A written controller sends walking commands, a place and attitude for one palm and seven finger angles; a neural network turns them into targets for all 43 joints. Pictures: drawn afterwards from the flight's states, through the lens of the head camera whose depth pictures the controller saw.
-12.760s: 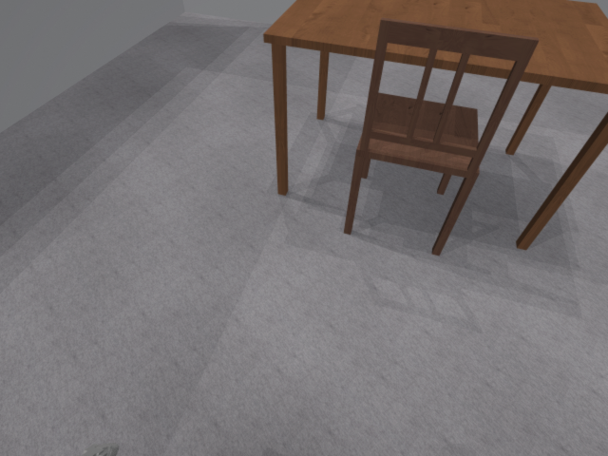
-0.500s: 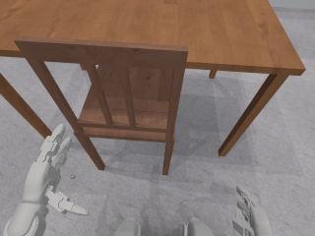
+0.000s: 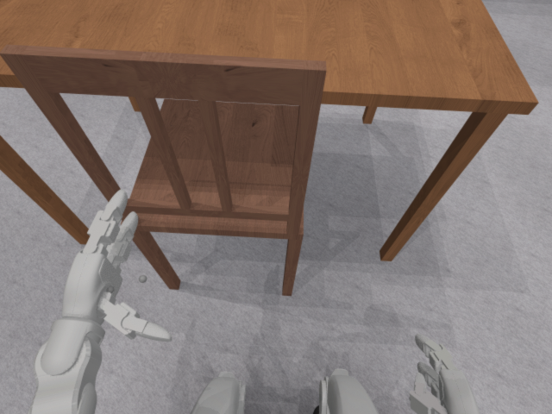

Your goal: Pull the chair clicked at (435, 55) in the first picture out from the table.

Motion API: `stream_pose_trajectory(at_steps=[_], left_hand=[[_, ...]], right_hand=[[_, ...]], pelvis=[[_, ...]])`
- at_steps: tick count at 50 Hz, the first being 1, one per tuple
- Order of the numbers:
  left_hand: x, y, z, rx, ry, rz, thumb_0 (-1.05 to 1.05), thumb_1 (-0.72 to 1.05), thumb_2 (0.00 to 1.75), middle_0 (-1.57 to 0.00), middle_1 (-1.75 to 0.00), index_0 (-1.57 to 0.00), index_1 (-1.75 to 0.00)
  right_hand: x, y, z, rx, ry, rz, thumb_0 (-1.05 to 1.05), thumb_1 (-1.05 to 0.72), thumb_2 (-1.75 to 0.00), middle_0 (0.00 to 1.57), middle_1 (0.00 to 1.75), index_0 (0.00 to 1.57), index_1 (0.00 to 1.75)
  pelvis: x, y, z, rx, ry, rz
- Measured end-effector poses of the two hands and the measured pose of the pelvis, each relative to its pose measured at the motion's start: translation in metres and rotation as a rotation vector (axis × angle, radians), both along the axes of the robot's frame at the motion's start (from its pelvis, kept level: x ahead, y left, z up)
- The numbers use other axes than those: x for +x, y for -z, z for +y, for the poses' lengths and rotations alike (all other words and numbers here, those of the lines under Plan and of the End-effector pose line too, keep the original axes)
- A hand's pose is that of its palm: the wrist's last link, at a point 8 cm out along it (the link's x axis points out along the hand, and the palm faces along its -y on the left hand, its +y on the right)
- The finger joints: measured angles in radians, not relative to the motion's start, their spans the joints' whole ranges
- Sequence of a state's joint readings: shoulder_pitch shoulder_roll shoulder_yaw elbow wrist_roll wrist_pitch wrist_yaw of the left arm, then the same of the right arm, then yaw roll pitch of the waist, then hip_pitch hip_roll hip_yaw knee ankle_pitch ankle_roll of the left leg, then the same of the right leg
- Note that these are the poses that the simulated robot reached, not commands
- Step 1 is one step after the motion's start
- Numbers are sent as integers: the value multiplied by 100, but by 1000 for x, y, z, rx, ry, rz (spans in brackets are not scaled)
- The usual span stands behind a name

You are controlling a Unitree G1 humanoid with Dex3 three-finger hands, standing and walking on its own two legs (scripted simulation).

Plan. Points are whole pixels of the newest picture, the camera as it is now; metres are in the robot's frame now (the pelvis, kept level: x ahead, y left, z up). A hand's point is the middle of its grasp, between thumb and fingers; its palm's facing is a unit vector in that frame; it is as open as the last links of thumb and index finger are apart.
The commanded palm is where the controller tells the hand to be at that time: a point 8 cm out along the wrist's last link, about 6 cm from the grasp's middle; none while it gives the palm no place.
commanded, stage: aim the fingers beside a spindle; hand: left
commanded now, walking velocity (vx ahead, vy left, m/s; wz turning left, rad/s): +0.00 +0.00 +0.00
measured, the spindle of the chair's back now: (169, 160) +0.51 +0.21 +0.01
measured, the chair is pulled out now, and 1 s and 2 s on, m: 0.00 0.00 0.00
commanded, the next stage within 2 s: push the fingers through the gap in 1.50 s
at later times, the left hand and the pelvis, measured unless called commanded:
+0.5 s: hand (155, 256) +0.32 +0.19 +0.02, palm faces -0.02 -1.00 -0.05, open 16.9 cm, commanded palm +0.31 +0.24 +0.02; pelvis +0.00 +0.00 -0.01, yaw +0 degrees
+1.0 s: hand (173, 233) +0.37 +0.18 +0.00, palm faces -0.03 -1.00 -0.05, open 16.9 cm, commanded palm +0.34 +0.23 +0.00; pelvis -0.01 +0.00 -0.02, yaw -1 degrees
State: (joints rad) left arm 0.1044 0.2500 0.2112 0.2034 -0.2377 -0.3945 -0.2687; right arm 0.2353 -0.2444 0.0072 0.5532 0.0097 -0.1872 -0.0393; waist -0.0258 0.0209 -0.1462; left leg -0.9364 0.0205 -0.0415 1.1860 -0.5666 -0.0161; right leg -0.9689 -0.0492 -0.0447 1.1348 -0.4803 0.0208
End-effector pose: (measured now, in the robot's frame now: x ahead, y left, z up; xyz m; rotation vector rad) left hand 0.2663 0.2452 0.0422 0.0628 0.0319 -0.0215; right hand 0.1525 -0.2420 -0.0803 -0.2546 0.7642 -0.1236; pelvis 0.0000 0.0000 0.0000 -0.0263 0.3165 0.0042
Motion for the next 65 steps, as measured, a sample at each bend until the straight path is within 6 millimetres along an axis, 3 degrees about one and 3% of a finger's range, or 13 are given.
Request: stream_pose_trajectory(at_steps=[13,33,49,57,65], left_hand=[[30,10,-5,-7,6,1,-1,-49,30,-6,-8,-6,-8],[52,24,-10,-14,12,-20,-1,-50,30,-6,-8,-6,-8],[85,36,-13,-14,11,-17,-1,-49,30,-6,-8,-6,-8],[79,32,-10,-5,-3,-25,-1,-49,30,-6,-8,-6,-8],[77,39,-8,-10,-8,-15,-1,-50,30,-6,-8,-6,-8]], right_hand=[[-9,13,-6,-3,19,59,2,-91,-90,20,30,21,30],[-15,27,-9,-13,23,107,1,-91,-90,20,30,21,30],[-46,44,-12,-9,57,213,1,-91,-90,20,30,21,30],[-56,42,-13,5,84,235,1,-91,-90,20,30,21,30],[-51,42,-13,-12,65,229,1,-91,-90,20,30,21,30]], pelvis=[[-1,5,-1,5,6,28],[-5,15,-1,4,7,54],[-11,23,0,4,14,82],[-10,20,1,8,23,79],[-11,22,1,4,15,80]])
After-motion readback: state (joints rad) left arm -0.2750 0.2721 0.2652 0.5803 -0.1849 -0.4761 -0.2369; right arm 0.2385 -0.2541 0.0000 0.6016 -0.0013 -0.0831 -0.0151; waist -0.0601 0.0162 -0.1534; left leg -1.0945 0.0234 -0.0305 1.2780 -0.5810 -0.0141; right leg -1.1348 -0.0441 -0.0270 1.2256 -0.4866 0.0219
